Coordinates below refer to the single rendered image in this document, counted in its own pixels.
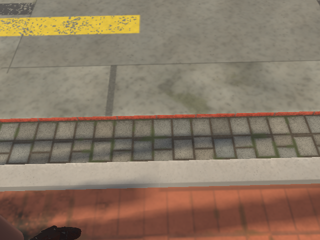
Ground robot left hand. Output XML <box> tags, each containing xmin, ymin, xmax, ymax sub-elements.
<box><xmin>29</xmin><ymin>225</ymin><xmax>82</xmax><ymax>240</ymax></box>

